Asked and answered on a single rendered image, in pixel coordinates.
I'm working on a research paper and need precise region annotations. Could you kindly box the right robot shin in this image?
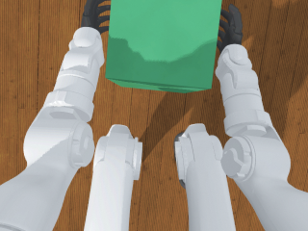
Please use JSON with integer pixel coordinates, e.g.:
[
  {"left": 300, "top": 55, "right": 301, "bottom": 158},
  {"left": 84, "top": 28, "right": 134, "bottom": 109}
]
[{"left": 182, "top": 123, "right": 223, "bottom": 182}]

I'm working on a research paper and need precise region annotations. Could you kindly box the right robot thigh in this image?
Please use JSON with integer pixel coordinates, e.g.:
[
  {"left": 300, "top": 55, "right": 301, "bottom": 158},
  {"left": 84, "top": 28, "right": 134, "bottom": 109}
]
[{"left": 175, "top": 131, "right": 236, "bottom": 231}]

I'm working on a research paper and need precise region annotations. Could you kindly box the right robot forearm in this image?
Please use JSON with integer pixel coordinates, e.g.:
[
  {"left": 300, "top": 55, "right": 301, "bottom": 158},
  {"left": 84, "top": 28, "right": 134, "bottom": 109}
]
[{"left": 215, "top": 44, "right": 291, "bottom": 166}]

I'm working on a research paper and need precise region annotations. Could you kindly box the left robot upper arm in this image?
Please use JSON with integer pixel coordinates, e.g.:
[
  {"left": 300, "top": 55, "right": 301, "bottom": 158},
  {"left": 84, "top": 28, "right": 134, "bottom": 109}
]
[{"left": 0, "top": 117, "right": 95, "bottom": 231}]

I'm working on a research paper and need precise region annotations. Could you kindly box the left robot forearm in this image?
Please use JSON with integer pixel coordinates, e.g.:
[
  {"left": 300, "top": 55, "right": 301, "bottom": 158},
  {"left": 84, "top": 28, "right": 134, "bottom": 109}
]
[{"left": 23, "top": 27, "right": 105, "bottom": 159}]

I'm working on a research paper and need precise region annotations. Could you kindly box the robot left hand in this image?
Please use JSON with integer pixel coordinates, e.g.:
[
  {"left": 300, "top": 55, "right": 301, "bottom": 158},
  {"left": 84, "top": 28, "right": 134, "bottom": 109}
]
[{"left": 81, "top": 0, "right": 111, "bottom": 35}]

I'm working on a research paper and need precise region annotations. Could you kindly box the robot right hand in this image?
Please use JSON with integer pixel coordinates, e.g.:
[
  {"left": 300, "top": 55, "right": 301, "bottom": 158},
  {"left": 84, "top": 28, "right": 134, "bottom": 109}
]
[{"left": 217, "top": 4, "right": 244, "bottom": 54}]

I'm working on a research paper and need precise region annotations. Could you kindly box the carton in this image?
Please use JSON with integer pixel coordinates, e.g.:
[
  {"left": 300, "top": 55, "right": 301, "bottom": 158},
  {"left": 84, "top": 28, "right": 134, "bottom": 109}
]
[{"left": 105, "top": 0, "right": 222, "bottom": 93}]

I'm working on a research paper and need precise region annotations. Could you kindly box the right robot upper arm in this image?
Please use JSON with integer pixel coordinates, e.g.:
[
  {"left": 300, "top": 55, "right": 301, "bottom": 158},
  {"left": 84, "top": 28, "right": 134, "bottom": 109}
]
[{"left": 220, "top": 135, "right": 308, "bottom": 231}]

